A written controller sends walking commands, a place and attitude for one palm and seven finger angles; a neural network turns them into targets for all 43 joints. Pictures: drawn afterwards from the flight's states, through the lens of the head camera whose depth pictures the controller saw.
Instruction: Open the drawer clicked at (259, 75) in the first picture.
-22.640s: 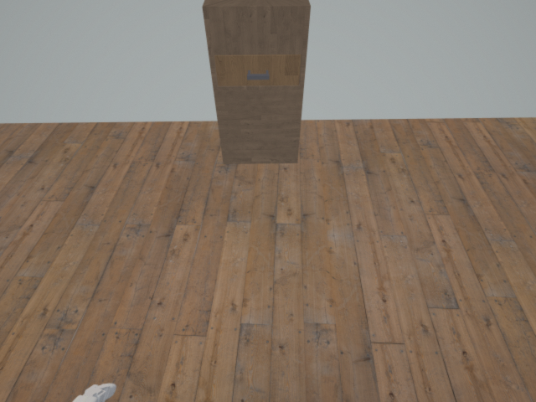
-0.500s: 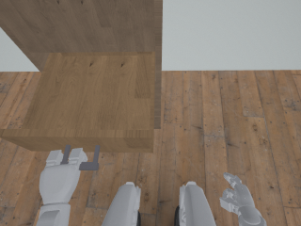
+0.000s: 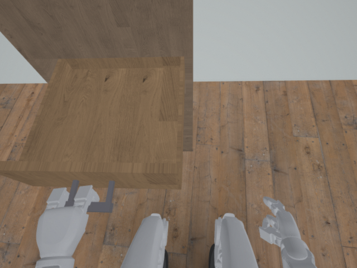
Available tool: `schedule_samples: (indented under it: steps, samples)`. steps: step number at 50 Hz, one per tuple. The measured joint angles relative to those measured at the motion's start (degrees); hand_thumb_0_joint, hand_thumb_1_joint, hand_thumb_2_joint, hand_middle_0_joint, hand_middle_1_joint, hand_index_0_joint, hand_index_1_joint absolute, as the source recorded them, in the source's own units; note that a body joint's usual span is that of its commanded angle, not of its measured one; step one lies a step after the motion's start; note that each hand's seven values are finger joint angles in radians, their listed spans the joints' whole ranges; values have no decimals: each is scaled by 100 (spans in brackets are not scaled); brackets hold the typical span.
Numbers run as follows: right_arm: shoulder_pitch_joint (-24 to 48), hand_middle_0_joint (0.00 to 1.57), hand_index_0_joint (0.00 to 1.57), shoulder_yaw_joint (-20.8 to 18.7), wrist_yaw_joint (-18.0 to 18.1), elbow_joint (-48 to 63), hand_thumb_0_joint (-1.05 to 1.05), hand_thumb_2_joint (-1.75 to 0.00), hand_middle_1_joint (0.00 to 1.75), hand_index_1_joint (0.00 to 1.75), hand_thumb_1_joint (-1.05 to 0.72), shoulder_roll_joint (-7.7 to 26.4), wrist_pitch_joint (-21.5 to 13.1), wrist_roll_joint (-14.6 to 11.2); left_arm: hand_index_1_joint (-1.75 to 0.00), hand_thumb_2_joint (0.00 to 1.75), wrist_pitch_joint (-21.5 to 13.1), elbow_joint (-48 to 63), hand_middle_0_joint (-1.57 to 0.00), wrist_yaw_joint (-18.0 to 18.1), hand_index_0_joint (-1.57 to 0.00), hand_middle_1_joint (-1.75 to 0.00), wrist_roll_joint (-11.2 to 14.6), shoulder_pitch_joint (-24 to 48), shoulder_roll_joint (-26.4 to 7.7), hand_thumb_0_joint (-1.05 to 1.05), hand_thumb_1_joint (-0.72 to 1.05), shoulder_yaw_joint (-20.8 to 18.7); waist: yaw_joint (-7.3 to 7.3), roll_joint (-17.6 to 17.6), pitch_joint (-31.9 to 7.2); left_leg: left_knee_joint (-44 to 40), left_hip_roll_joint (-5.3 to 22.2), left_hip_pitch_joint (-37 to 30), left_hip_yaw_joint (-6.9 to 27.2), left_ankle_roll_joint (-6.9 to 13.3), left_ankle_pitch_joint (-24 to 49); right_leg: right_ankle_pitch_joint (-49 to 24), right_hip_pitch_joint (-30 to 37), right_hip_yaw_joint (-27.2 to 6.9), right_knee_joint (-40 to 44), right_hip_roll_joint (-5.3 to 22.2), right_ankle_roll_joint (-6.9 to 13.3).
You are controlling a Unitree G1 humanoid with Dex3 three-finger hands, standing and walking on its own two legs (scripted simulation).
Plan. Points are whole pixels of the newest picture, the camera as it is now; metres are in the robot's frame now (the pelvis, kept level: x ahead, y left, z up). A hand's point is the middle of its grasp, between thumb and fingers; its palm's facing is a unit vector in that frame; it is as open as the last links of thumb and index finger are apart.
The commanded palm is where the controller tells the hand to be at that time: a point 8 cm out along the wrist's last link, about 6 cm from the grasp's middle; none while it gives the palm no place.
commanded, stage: open the thumb to release the handle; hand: left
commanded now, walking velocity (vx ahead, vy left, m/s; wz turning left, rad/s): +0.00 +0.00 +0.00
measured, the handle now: (90, 196) +0.26 +0.22 -0.03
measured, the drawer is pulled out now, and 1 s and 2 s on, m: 0.30 0.30 0.30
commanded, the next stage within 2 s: lift the hand off the handle in 0.50 s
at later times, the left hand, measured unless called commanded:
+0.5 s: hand (74, 225) +0.20 +0.26 -0.05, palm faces -0.06 -0.03 -1.00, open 12.2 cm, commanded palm +0.18 +0.25 -0.01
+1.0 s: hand (73, 219) +0.21 +0.26 -0.05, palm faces -0.04 -0.05 -1.00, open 13.7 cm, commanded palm +0.19 +0.25 +0.01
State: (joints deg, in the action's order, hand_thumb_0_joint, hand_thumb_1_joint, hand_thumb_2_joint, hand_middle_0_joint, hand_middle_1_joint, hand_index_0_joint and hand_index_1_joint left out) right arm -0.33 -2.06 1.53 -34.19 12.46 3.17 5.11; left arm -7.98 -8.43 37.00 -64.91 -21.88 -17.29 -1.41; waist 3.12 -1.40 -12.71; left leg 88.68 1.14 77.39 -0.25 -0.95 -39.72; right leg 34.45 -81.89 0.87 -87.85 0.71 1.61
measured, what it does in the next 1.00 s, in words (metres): stands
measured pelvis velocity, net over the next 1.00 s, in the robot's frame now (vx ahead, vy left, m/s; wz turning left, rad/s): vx -0.02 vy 0.01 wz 0.00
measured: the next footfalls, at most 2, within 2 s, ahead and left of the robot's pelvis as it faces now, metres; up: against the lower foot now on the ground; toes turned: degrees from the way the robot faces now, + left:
none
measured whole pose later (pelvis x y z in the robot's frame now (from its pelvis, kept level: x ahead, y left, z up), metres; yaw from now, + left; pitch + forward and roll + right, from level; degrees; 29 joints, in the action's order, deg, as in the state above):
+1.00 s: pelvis -0.02 +0.01 +0.01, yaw +0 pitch +26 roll +0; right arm -2.3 -2.1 3.5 -37.4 12.6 2.3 3.7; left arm -4.1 -15.2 38.5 -64.1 -13.9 -18.3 0.1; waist 2.1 -1.7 -11.7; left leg 86.2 0.9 75.3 0.7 -0.6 -36.9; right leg 31.4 -78.7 1.7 -84.0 0.8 1.2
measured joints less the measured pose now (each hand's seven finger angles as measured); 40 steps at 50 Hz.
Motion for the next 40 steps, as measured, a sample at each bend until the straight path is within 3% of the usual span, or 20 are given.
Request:
schedule_samples:
  steps: [5, 10, 18, 28, 34, 40]
  samples:
    - [19, 20, 20, -2, 88, -105, 1, -90, 29, 30, -91, 10, -11, -2, -134, 81, -189, -247, -37, 208, -39, -134, -176, 274, -125, 0, 75, -72, 66, 14, 18, 83, -31, 120, 43, -9, -2, 25, -95, 37, -81, 34, 4]
    - [38, 20, 21, -44, 97, -191, 1, -90, 29, 30, -91, 19, 12, -19, -132, 77, -47, -332, -38, 203, -39, -133, -59, 435, -109, 0, 62, -127, 78, -15, 79, 127, -42, 183, 77, -15, 16, 8, -137, 69, -106, 46, 11]
    - [-87, 20, 21, -28, 161, -216, 1, -90, 29, 30, -91, 27, 24, -57, -127, 60, 61, -304, -37, 111, -36, -128, 20, 364, -74, 0, 19, 49, 16, -3, 88, -42, -39, 35, 62, -8, 115, -90, 12, 55, 64, 38, 0]
    - [-98, 20, 21, -63, 167, -268, 1, -90, 29, 30, -91, 84, -14, -48, -121, 37, 19, -569, -33, 232, -33, -122, -28, 506, -177, 0, -34, -85, -50, 1, 61, 12, -21, 45, 119, -18, 150, -147, 39, 110, 68, 21, 15]
    - [-96, 20, 20, -66, 168, -243, 1, -90, 29, 30, -91, 96, -65, -73, -120, 32, 183, -445, -33, 177, -32, -120, 93, 492, -105, 0, -45, 81, -60, -53, 97, -35, -36, -8, 115, 7, 203, -203, 110, 106, 135, 33, -11]
    - [-122, 20, 21, 3, 230, -291, 1, -90, 29, 30, -91, 37, -116, -95, -120, 31, 196, -691, -32, 224, -32, -120, -26, 764, -103, 0, -48, 159, -71, -9, 74, -143, -44, -62, 104, 16, 271, -265, 167, 95, 241, 39, -23]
